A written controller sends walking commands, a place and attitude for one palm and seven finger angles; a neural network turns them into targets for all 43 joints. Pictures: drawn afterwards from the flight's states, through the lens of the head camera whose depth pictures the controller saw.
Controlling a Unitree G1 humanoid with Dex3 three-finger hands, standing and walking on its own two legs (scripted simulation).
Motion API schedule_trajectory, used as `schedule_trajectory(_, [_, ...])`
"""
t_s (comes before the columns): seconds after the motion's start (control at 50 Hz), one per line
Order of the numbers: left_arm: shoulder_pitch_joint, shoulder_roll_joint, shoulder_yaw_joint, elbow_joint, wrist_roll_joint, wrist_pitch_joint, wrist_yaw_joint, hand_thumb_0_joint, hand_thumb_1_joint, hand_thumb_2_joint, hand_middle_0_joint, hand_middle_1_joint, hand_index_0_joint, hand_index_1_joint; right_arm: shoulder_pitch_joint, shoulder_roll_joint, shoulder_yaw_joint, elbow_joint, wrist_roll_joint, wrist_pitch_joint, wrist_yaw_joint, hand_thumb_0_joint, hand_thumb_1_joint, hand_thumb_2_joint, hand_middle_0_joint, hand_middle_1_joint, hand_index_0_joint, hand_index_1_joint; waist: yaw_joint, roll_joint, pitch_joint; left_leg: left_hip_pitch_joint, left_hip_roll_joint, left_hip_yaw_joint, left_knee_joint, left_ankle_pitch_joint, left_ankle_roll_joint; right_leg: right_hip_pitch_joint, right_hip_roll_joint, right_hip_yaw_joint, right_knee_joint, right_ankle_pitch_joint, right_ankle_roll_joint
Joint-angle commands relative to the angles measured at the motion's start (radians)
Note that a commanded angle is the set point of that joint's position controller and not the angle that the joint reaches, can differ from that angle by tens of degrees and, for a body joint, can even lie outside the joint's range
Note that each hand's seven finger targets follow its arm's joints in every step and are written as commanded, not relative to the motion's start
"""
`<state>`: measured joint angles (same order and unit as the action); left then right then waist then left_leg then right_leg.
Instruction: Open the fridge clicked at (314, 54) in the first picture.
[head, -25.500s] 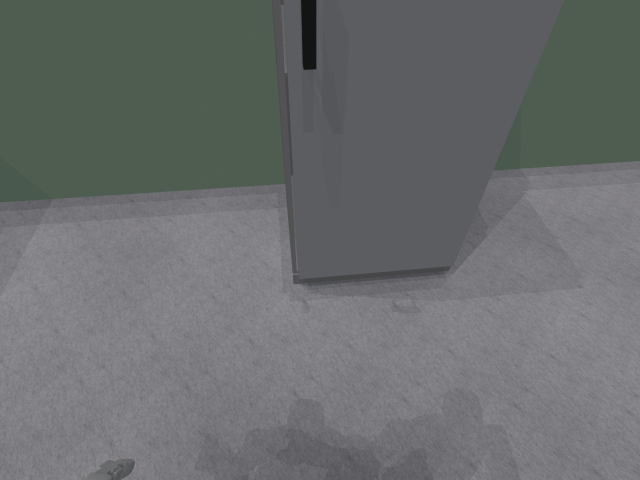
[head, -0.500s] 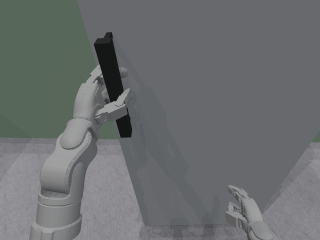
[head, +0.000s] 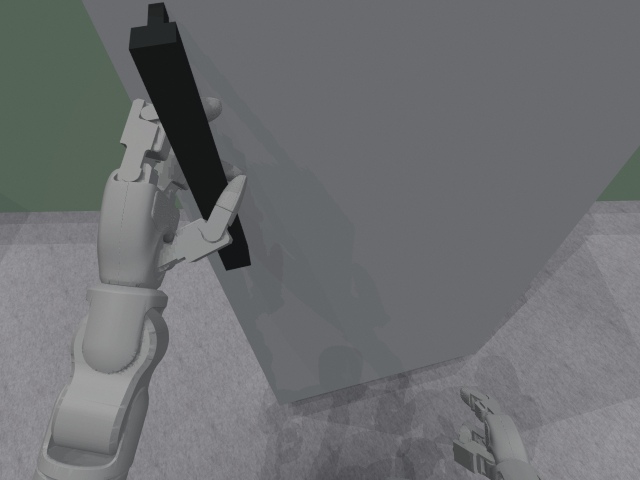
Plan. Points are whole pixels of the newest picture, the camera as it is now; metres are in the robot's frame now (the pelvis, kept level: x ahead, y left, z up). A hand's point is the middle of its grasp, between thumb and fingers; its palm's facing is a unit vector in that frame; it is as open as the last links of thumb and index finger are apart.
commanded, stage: walk backward, drawing the door open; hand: left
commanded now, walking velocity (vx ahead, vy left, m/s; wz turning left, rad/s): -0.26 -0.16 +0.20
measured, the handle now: (205, 161) +0.35 +0.10 +0.24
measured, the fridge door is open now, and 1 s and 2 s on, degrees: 14 35 59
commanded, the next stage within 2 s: none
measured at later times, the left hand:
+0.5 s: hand (244, 287) +0.23 +0.05 +0.23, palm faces +0.09 -0.97 -0.21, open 8.4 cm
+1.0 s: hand (367, 448) +0.13 -0.03 +0.22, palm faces +0.40 -0.90 -0.17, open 8.4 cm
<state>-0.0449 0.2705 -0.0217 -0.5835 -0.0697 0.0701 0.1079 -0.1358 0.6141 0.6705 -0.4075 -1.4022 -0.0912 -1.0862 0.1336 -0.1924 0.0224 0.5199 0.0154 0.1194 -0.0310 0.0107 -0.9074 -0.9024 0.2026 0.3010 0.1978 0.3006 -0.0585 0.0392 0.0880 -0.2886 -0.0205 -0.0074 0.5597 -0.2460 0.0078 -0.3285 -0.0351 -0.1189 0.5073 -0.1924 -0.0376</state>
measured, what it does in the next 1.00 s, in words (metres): steps to the right, turning left: right foot, then left foot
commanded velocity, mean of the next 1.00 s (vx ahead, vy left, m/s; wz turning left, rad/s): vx -0.14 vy -0.33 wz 0.60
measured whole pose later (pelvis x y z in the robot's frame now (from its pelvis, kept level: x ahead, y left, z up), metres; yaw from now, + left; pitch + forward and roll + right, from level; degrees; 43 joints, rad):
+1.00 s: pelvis -0.09 -0.24 -0.01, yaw +33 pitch -3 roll +1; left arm -0.18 0.25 -0.07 -0.57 -0.01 0.02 0.05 -0.18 0.55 0.74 -0.53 -1.40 -0.09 -1.03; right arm 0.09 -0.16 -0.01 0.58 0.01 0.00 -0.02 0.01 -0.91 -0.90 0.20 0.30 0.20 0.30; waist -0.08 -0.06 0.21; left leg -0.38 0.01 0.07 1.00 -0.53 0.00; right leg -0.29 -0.09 -0.18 0.60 -0.26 -0.04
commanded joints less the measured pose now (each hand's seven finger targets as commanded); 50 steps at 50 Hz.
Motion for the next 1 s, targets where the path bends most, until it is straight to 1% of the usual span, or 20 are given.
schedule_trajectory(0.0, [-0.211,0.101,0.115,-0.277,0.001,-0.239,0.009,0.0,0.9,0.9,-0.45,-1.4,-0.45,-1.4,-0.104,-0.051,-0.02,-0.156,0.006,-0.088,-0.003,0.0,-0.9,-0.9,0.2,0.3,0.2,0.3,0.049,-0.251,-0.381,0.045,0.043,-0.044,0.072,-0.004,0.019,0.187,-0.252,0.149,-0.134,0.238,-0.07])
schedule_trajectory(0.06, [-0.288,0.09,0.087,-0.261,0.01,-0.241,0.012,0.0,0.9,0.9,-0.45,-1.4,-0.45,-1.4,-0.115,-0.066,-0.022,-0.146,0.008,-0.113,-0.005,0.0,-0.9,-0.9,0.2,0.3,0.2,0.3,0.038,-0.231,-0.325,0.074,0.079,-0.069,-0.054,0.1,0.036,0.095,-0.187,0.104,-0.136,-0.048,-0.038])
schedule_trajectory(0.12, [-0.362,0.069,0.058,-0.244,0.017,-0.249,0.013,0.0,0.9,0.9,-0.45,-1.4,-0.45,-1.4,-0.149,-0.076,-0.015,-0.141,0.006,-0.143,-0.009,0.0,-0.9,-0.9,0.2,0.3,0.2,0.3,0.038,0.065,-0.29,-0.079,0.301,-0.401,-0.294,0.178,0.125,0.129,0.002,0.097,0.228,-0.103,0.037])
schedule_trajectory(0.16, [-0.43,0.074,0.067,-0.228,0.036,-0.243,0.007,0.0,0.9,0.9,-0.45,-1.4,-0.45,-1.4,-0.15,-0.058,-0.015,-0.115,-0.012,-0.156,-0.005,0.0,-0.9,-0.9,0.2,0.3,0.2,0.3,0.047,0.055,-0.264,-0.122,0.392,-0.5,-0.342,0.229,0.201,0.085,-0.004,0.188,0.446,-0.265,0.032])
schedule_trajectory(0.22, [-0.44,0.068,0.071,-0.22,0.039,-0.247,0.002,0.0,0.9,0.9,-0.45,-1.4,-0.45,-1.4,-0.126,-0.064,-0.034,-0.089,-0.006,-0.185,0.014,0.0,-0.9,-0.9,0.2,0.3,0.2,0.3,0.054,-0.063,-0.335,0.135,0.332,-0.386,-0.162,0.563,0.171,0.05,0.017,0.2,0.213,-0.241,0.027])
schedule_trajectory(0.3, [-0.501,0.043,0.042,-0.183,0.032,-0.239,-0.023,0.0,0.9,0.9,-0.45,-1.4,-0.45,-1.4,-0.116,-0.077,-0.037,-0.067,0.008,-0.204,0.028,0.0,-0.9,-0.9,0.2,0.3,0.2,0.3,0.048,0.055,-0.415,0.246,0.224,-0.305,-0.079,0.572,0.087,0.214,0.035,0.15,-0.181,0.017,0.026])
schedule_trajectory(0.36, [-0.55,0.134,0.123,-0.169,0.035,-0.244,-0.025,0.0,0.9,0.9,-0.45,-1.4,-0.45,-1.4,-0.079,-0.063,-0.04,-0.078,0.021,-0.181,0.027,0.0,-0.9,-0.9,0.2,0.3,0.2,0.3,0.021,-0.163,-0.474,0.169,0.06,-0.035,0.127,0.403,0.008,0.351,-0.1,0.138,-0.156,0.605,-0.02])
schedule_trajectory(0.38, [-0.551,0.128,0.123,-0.169,0.017,-0.235,-0.03,0.0,0.9,0.9,-0.45,-1.4,-0.45,-1.4,-0.086,-0.065,-0.067,-0.085,0.043,-0.185,0.021,0.0,-0.9,-0.9,0.2,0.3,0.2,0.3,0.028,-0.364,-0.485,0.044,0.01,-0.007,0.229,0.099,-0.01,0.435,-0.167,0.14,-0.095,0.76,-0.069])
schedule_trajectory(0.42, [-0.498,0.11,0.142,-0.191,0.012,-0.242,-0.036,0.0,0.9,0.9,-0.45,-1.4,-0.45,-1.4,-0.171,-0.027,-0.039,-0.14,0.038,-0.191,0.013,0.0,-0.9,-0.9,0.2,0.3,0.2,0.3,0.075,-0.294,-0.388,-0.098,0.021,-0.027,0.333,-0.174,0.008,0.368,-0.235,0.167,-0.061,0.7,-0.109])
schedule_trajectory(0.52, [-0.524,0.075,0.104,-0.181,0.012,-0.215,-0.02,0.0,0.9,0.9,-0.45,-1.4,-0.45,-1.4,-0.127,-0.031,-0.017,-0.124,0.001,-0.185,-0.011,0.0,-0.9,-0.9,0.2,0.3,0.2,0.3,0.026,-0.161,-0.377,0.036,0.043,0.069,-0.067,0.084,-0.001,0.341,-0.159,0.037,0.115,0.636,-0.066])
schedule_trajectory(0.54, [-0.543,0.066,0.083,-0.189,0.011,-0.213,-0.019,0.0,0.9,0.9,-0.45,-1.4,-0.45,-1.4,-0.093,-0.045,-0.032,-0.119,0.006,-0.188,-0.012,0.0,-0.9,-0.9,0.2,0.3,0.2,0.3,0.006,-0.123,-0.411,0.217,0.096,0.008,-0.159,0.376,0.036,0.225,-0.125,0.022,0.245,0.613,-0.019])
schedule_trajectory(0.56, [-0.556,0.038,0.058,-0.182,0.004,-0.213,-0.022,0.0,0.9,0.9,-0.45,-1.4,-0.45,-1.4,-0.081,-0.076,-0.052,-0.126,0.006,-0.195,-0.006,0.0,-0.9,-0.9,0.2,0.3,0.2,0.3,-0.002,0.027,-0.419,0.458,0.29,-0.264,-0.179,0.829,0.14,-0.033,-0.002,0.009,0.426,0.309,0.051])
schedule_trajectory(0.58, [-0.553,-0.02,0.004,-0.15,0.013,-0.217,-0.035,0.0,0.9,0.9,-0.45,-1.4,-0.45,-1.4,-0.085,-0.078,-0.053,-0.125,0.0,-0.188,0.008,0.0,-0.9,-0.9,0.2,0.3,0.2,0.3,0.003,0.14,-0.371,0.597,0.447,-0.498,-0.175,1.13,0.227,-0.24,0.055,0.086,0.574,-0.29,0.054])
schedule_trajectory(0.62, [-0.643,0.039,0.055,-0.201,0.044,-0.232,-0.041,0.0,0.9,0.9,-0.45,-1.4,-0.45,-1.4,-0.14,-0.077,-0.056,-0.116,-0.016,-0.196,0.033,0.0,-0.9,-0.9,0.2,0.3,0.2,0.3,0.014,0.058,-0.329,0.543,0.505,-0.544,-0.116,0.999,0.255,-0.309,0.011,0.252,0.586,-0.398,0.027])
schedule_trajectory(0.66, [-0.619,0.065,0.104,-0.165,0.042,-0.219,-0.036,0.0,0.9,0.9,-0.45,-1.4,-0.45,-1.4,-0.185,-0.09,-0.073,-0.093,-0.009,-0.197,0.03,0.0,-0.9,-0.9,0.2,0.3,0.2,0.3,0.038,0.036,-0.284,0.205,0.455,-0.441,-0.102,0.651,0.193,-0.049,-0.032,0.324,0.39,-0.325,0.025])
schedule_trajectory(0.72, [-0.517,-0.009,0.049,-0.208,0.014,-0.208,-0.05,0.0,0.9,0.9,-0.45,-1.4,-0.45,-1.4,-0.178,-0.1,-0.093,-0.119,0.023,-0.217,0.04,0.0,-0.9,-0.9,0.2,0.3,0.2,0.3,0.048,0.09,-0.345,-0.026,0.244,-0.188,-0.122,0.145,0.063,0.404,0.037,0.118,0.046,-0.007,0.017])
schedule_trajectory(0.78, [-0.414,0.079,0.089,-0.276,0.018,-0.216,-0.06,0.0,0.9,0.9,-0.45,-1.4,-0.45,-1.4,-0.13,-0.059,-0.086,-0.134,0.046,-0.218,0.041,0.0,-0.9,-0.9,0.2,0.3,0.2,0.3,0.041,-0.21,-0.348,-0.025,-0.022,0.034,0.283,-0.21,-0.012,0.372,-0.101,0.098,-0.169,0.092,-0.056])
schedule_trajectory(0.8, [-0.433,0.108,0.118,-0.291,0.019,-0.219,-0.053,0.0,0.9,0.9,-0.45,-1.4,-0.45,-1.4,-0.164,-0.037,-0.073,-0.14,0.037,-0.216,0.035,0.0,-0.9,-0.9,0.2,0.3,0.2,0.3,0.047,-0.353,-0.324,-0.12,-0.029,0.045,0.531,-0.321,-0.012,0.291,-0.26,0.188,-0.18,0.157,-0.121])
schedule_trajectory(0.84, [-0.508,0.109,0.153,-0.305,0.028,-0.205,-0.042,0.0,0.9,0.9,-0.45,-1.4,-0.45,-1.4,-0.214,-0.06,-0.092,-0.137,0.039,-0.201,0.021,0.0,-0.9,-0.9,0.2,0.3,0.2,0.3,0.066,-0.404,-0.297,-0.149,0.038,-0.039,0.823,-0.355,-0.008,0.141,-0.36,0.279,-0.193,0.002,-0.208])
schedule_trajectory(0.98, [-0.351,0.0,0.026,-0.21,0.024,-0.223,-0.014,0.0,0.9,0.9,-0.45,-1.4,-0.45,-1.4,-0.151,-0.04,-0.053,-0.117,-0.004,-0.176,-0.006,0.0,-0.9,-0.9,0.2,0.3,0.2,0.3,0.034,-0.209,-0.296,-0.015,0.052,0.094,0.047,-0.166,-0.011,0.268,-0.26,0.053,0.036,0.347,-0.125])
